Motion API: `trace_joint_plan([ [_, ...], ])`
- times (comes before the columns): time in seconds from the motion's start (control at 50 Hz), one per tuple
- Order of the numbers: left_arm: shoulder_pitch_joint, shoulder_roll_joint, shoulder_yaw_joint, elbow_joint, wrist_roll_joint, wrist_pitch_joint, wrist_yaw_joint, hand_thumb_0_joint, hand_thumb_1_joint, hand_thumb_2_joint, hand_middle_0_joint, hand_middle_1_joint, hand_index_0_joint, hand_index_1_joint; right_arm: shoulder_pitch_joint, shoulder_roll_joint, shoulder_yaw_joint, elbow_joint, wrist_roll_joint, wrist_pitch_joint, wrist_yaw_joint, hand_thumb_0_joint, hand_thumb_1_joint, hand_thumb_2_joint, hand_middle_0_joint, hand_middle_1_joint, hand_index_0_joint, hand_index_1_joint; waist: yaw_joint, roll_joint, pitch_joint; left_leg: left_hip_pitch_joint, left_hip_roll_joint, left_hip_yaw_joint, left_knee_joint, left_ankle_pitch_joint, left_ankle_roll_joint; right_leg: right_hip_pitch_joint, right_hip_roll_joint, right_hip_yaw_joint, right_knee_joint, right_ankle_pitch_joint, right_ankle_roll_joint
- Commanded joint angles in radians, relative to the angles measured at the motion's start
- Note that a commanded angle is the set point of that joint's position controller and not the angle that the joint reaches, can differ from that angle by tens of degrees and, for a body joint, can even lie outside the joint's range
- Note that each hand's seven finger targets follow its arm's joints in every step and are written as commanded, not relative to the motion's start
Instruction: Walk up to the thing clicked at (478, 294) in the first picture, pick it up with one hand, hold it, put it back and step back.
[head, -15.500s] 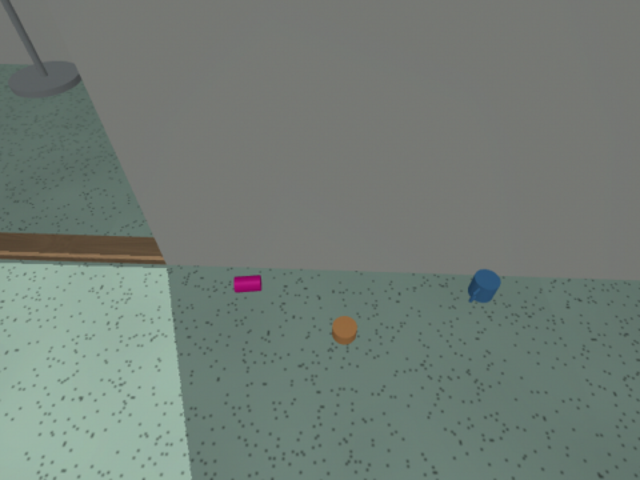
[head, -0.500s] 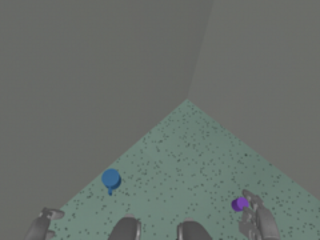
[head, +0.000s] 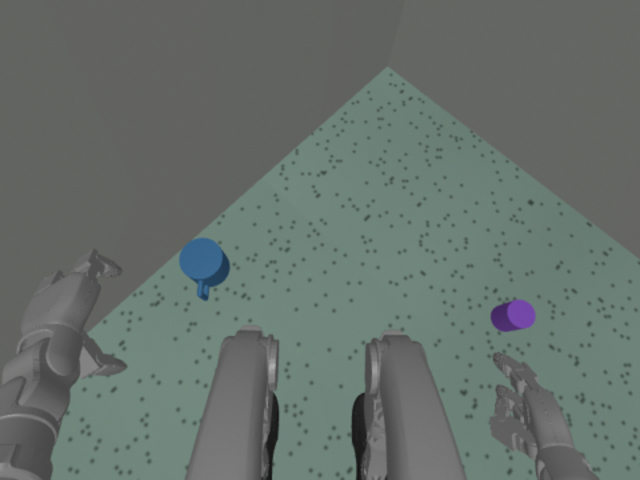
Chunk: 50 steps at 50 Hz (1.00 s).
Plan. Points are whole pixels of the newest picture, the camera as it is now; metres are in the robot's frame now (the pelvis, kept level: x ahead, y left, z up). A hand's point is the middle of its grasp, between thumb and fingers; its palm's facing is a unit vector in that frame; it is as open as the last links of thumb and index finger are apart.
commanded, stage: rise first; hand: left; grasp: from above
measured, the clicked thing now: (205, 270) +0.45 +0.26 -0.46
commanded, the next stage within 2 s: approach in 1.54 s
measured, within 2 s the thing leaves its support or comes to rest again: neither
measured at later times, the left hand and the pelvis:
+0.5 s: hand (133, 289) +0.37 +0.32 -0.26, palm faces -0.47 -0.15 -0.87, open 14.1 cm; pelvis -0.04 +0.01 -0.11, yaw -4 degrees
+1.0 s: hand (144, 282) +0.39 +0.32 -0.30, palm faces -0.45 -0.02 -0.89, open 14.2 cm; pelvis -0.03 +0.00 -0.15, yaw -4 degrees
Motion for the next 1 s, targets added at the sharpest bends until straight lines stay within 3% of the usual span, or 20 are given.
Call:
trace_joint_plan([
  [0.0, -0.247, 0.35, 0.104, -0.036, 0.068, -0.064, 0.041, 0.0, -0.554, 0.971, -0.086, -1.095, -0.097, -1.085, 0.138, -0.165, -0.071, -0.048, 0.002, -0.027, 0.004, 0.0, -0.921, -0.908, 0.2, 0.3, 0.2, 0.3, 0.002, 0.019, -0.639, 0.279, -0.019, 0.026, -0.093, 0.263, 0.034, 0.289, 0.014, 0.031, -0.182, 0.27, -0.004],
  [0.12, -0.392, 0.423, 0.11, 0.077, 0.167, -0.118, 0.042, 0.0, -0.51, 1.004, -0.046, -1.077, -0.054, -1.071, 0.174, -0.177, -0.078, -0.005, -0.01, 0.001, 0.009, 0.0, -0.859, -0.893, 0.2, 0.3, 0.2, 0.3, -0.003, 0.028, -0.678, 0.191, -0.017, 0.031, -0.022, 0.186, 0.035, 0.215, 0.019, 0.012, -0.12, 0.195, -0.006],
  [0.2, -0.493, 0.453, 0.099, 0.142, 0.222, -0.16, 0.055, 0.0, -0.53, 1.023, -0.045, -1.065, -0.049, -1.062, 0.181, -0.17, -0.067, 0.015, -0.02, 0.018, 0.016, 0.0, -0.863, -0.894, 0.2, 0.3, 0.2, 0.3, -0.027, 0.044, -0.593, 0.087, -0.019, 0.026, 0.015, 0.084, 0.04, 0.119, 0.026, -0.004, -0.083, 0.086, -0.009],
  [0.22, -0.498, 0.476, 0.111, 0.17, 0.236, -0.171, 0.062, 0.0, -0.52, 1.012, -0.048, -1.06, -0.054, -1.055, 0.177, -0.171, -0.065, 0.019, -0.022, 0.022, 0.017, 0.0, -0.865, -0.894, 0.2, 0.3, 0.2, 0.3, -0.021, 0.044, -0.581, 0.078, -0.019, 0.022, 0.02, 0.061, 0.041, 0.102, 0.029, -0.011, -0.071, 0.06, -0.01],
  [0.24, -0.524, 0.464, 0.1, 0.18, 0.253, -0.184, 0.069, 0.0, -0.525, 1.013, -0.048, -1.056, -0.055, -1.049, 0.182, -0.172, -0.062, 0.026, -0.027, 0.027, 0.019, 0.0, -0.872, -0.895, 0.2, 0.3, 0.2, 0.3, -0.033, 0.073, -0.557, 0.077, -0.017, 0.017, 0.022, 0.045, 0.039, 0.067, 0.029, -0.019, -0.058, 0.047, -0.013],
  [0.32, -0.57, 0.494, 0.095, 0.247, 0.319, -0.23, 0.123, 0.0, -0.534, 1.025, -0.052, -1.024, -0.054, -1.022, 0.164, -0.172, -0.048, 0.035, -0.04, 0.044, 0.028, 0.0, -0.88, -0.896, 0.2, 0.3, 0.2, 0.3, -0.036, 0.103, -0.497, 0.03, -0.02, -0.004, 0.036, -0.048, 0.037, -0.037, 0.032, -0.037, -0.013, -0.04, -0.019],
  [0.42, -0.646, 0.505, 0.086, 0.298, 0.411, -0.237, 0.202, 0.0, -0.553, 1.04, -0.058, -0.989, -0.051, -0.996, 0.188, -0.192, -0.038, 0.058, -0.055, 0.076, 0.04, 0.0, -0.89, -0.899, 0.2, 0.3, 0.2, 0.3, -0.052, 0.178, -0.539, 0.105, -0.012, -0.026, 0.061, 0.043, 0.024, -0.131, 0.027, -0.069, 0.066, 0.062, -0.026],
  [0.46, -0.676, 0.488, 0.069, 0.321, 0.431, -0.23, 0.227, 0.0, -0.542, 1.022, -0.06, -0.99, -0.057, -0.991, 0.197, -0.198, -0.035, 0.07, -0.065, 0.087, 0.047, 0.0, -0.894, -0.9, 0.2, 0.3, 0.2, 0.3, -0.072, 0.211, -0.551, 0.131, -0.009, -0.04, 0.071, 0.09, 0.017, -0.153, 0.022, -0.078, 0.098, 0.105, -0.025],
  [0.5, -0.71, 0.53, 0.086, 0.335, 0.46, -0.22, 0.248, 0.0, -0.563, 1.041, -0.06, -0.971, -0.049, -0.982, 0.204, -0.207, -0.038, 0.078, -0.072, 0.097, 0.051, 0.0, -0.894, -0.9, 0.2, 0.3, 0.2, 0.3, -0.068, 0.224, -0.584, 0.147, -0.008, -0.045, 0.088, 0.119, 0.015, -0.168, 0.021, -0.081, 0.117, 0.126, -0.025],
  [0.54, -0.731, 0.483, 0.048, 0.358, 0.475, -0.211, 0.259, 0.0, -0.555, 1.029, -0.067, -0.97, -0.057, -0.979, 0.214, -0.202, -0.037, 0.082, -0.078, 0.104, 0.056, 0.0, -0.898, -0.902, 0.2, 0.3, 0.2, 0.3, -0.091, 0.236, -0.574, 0.148, -0.008, -0.05, 0.096, 0.131, 0.013, -0.188, 0.02, -0.087, 0.131, 0.138, -0.024],
  [0.62, -0.759, 0.51, 0.055, 0.387, 0.498, -0.2, 0.281, 0.0, -0.555, 1.026, -0.067, -0.965, -0.057, -0.974, 0.213, -0.206, -0.037, 0.091, -0.091, 0.11, 0.063, 0.0, -0.899, -0.902, 0.2, 0.3, 0.2, 0.3, -0.09, 0.24, -0.582, 0.139, -0.006, -0.057, 0.121, 0.133, 0.015, -0.204, 0.017, -0.089, 0.154, 0.14, -0.022],
  [0.66, -0.764, 0.502, 0.042, 0.421, 0.518, -0.194, 0.286, 0.0, -0.553, 1.016, -0.073, -0.975, -0.065, -0.982, 0.218, -0.199, -0.03, 0.093, -0.096, 0.115, 0.066, 0.0, -0.903, -0.903, 0.2, 0.3, 0.2, 0.3, -0.1, 0.221, -0.563, 0.109, -0.01, -0.044, 0.14, 0.136, 0.021, -0.191, 0.019, -0.085, 0.149, 0.15, -0.02],
  [0.68, -0.806, 0.525, 0.05, 0.407, 0.523, -0.196, 0.291, 0.0, -0.549, 1.017, -0.078, -0.962, -0.067, -0.972, 0.222, -0.202, -0.03, 0.092, -0.098, 0.116, 0.067, 0.0, -0.902, -0.902, 0.2, 0.3, 0.2, 0.3, -0.114, 0.193, -0.561, 0.086, -0.011, -0.044, 0.154, 0.124, 0.027, -0.19, 0.02, -0.084, 0.145, 0.144, -0.02],
  [0.74, -0.815, 0.502, 0.032, 0.436, 0.526, -0.207, 0.298, 0.0, -0.539, 1.001, -0.087, -0.97, -0.08, -0.976, 0.215, -0.194, -0.024, 0.096, -0.108, 0.115, 0.07, 0.0, -0.906, -0.903, 0.2, 0.3, 0.2, 0.3, -0.115, 0.182, -0.538, 0.048, -0.013, -0.032, 0.175, 0.091, 0.033, -0.199, 0.023, -0.079, 0.144, 0.12, -0.017],
  [0.78, -0.84, 0.545, 0.051, 0.462, 0.546, -0.21, 0.309, 0.0, -0.548, 1.013, -0.084, -0.966, -0.074, -0.976, 0.215, -0.198, -0.019, 0.1, -0.115, 0.116, 0.07, 0.0, -0.903, -0.903, 0.2, 0.3, 0.2, 0.3, -0.124, 0.147, -0.528, 0.01, -0.012, -0.029, 0.2, 0.086, 0.04, -0.192, 0.025, -0.078, 0.147, 0.115, -0.015],
  [0.82, -0.858, 0.519, 0.02, 0.469, 0.556, -0.226, 0.318, 0.0, -0.563, 1.022, -0.076, -0.986, -0.066, -0.995, 0.209, -0.19, -0.009, 0.105, -0.121, 0.115, 0.071, 0.0, -0.907, -0.904, 0.199, 0.3, 0.2, 0.3, -0.135, 0.156, -0.532, -0.012, -0.014, -0.015, 0.224, 0.1, 0.043, -0.178, 0.028, -0.074, 0.155, 0.131, -0.012],
  [0.86, -0.871, 0.556, 0.037, 0.482, 0.575, -0.237, 0.326, 0.0, -0.559, 1.015, -0.075, -1.0, -0.07, -1.005, 0.216, -0.19, -0.004, 0.113, -0.128, 0.119, 0.072, 0.0, -0.909, -0.905, 0.199, 0.3, 0.2, 0.3, -0.136, 0.154, -0.538, -0.024, -0.018, -0.008, 0.24, 0.121, 0.044, -0.159, 0.032, -0.074, 0.16, 0.147, -0.011],
  [0.94, -0.918, 0.54, 0.023, 0.541, 0.58, -0.248, 0.349, 0.0, -0.569, 1.025, -0.061, -1.016, -0.056, -1.02, 0.211, -0.194, 0.002, 0.116, -0.144, 0.117, 0.071, 0.0, -0.907, -0.904, 0.199, 0.3, 0.2, 0.3, -0.164, 0.112, -0.501, -0.083, -0.014, -0.008, 0.265, 0.074, 0.05, -0.186, 0.035, -0.074, 0.159, 0.101, -0.008],
  [0.98, -0.914, 0.554, 0.03, 0.587, 0.581, -0.244, 0.364, 0.0, -0.57, 1.029, -0.06, -1.018, -0.056, -1.022, 0.204, -0.198, 0.007, 0.118, -0.147, 0.113, 0.069, 0.0, -0.906, -0.903, 0.199, 0.3, 0.2, 0.3, -0.16, 0.097, -0.48, -0.104, -0.016, -0.004, 0.276, 0.052, 0.053, -0.195, 0.035, -0.074, 0.153, 0.078, -0.006],
])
